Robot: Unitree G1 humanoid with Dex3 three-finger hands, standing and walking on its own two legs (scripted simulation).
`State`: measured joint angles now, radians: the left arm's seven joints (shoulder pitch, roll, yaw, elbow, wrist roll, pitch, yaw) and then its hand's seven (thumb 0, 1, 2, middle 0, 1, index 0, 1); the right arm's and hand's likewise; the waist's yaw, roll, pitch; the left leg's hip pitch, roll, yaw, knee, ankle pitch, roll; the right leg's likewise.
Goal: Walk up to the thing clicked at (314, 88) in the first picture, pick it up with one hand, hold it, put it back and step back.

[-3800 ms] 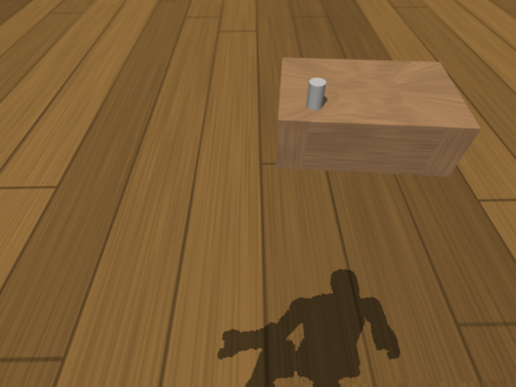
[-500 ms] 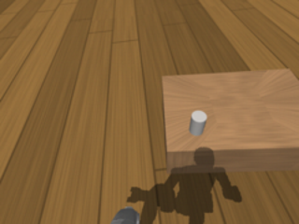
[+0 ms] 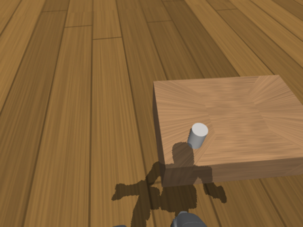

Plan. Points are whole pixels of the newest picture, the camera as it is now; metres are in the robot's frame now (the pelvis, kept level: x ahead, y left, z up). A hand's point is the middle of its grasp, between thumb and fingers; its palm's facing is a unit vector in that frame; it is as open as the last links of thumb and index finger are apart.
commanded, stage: walk up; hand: right
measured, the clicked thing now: (197, 136) +0.56 -0.24 -0.36
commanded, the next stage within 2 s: stand in 1.38 s
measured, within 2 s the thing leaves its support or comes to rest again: neither
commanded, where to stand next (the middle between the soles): +0.10 -0.02 m, yaw +0 degrees
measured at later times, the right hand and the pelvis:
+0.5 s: hand out of the picture +0.10 -0.28 -0.13, palm faces -0.01 +0.93 -0.37, open 7.4 cm; pelvis +0.03 -0.01 +0.02, yaw -1 degrees
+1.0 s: hand out of the picture +0.13 -0.26 -0.13, palm faces -0.02 +0.94 -0.34, open 7.4 cm; pelvis +0.05 -0.01 +0.02, yaw +0 degrees
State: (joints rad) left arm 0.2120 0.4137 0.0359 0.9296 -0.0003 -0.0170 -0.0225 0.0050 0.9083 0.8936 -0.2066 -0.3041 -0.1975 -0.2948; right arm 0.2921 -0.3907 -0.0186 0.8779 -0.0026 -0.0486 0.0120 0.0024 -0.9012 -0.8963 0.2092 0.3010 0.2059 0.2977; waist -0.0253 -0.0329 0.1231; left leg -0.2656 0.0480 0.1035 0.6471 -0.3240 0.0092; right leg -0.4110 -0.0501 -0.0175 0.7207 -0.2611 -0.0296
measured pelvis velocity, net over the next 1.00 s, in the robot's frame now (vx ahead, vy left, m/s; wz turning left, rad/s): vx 0.05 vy -0.01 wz -0.01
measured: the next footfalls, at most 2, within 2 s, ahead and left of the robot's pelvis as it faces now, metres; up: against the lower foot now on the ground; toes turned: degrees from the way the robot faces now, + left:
right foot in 0.02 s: +0.11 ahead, -0.13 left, +0.00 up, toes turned -2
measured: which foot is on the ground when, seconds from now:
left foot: down 0.00-1.00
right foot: up 0.00-0.00, down 0.02-1.00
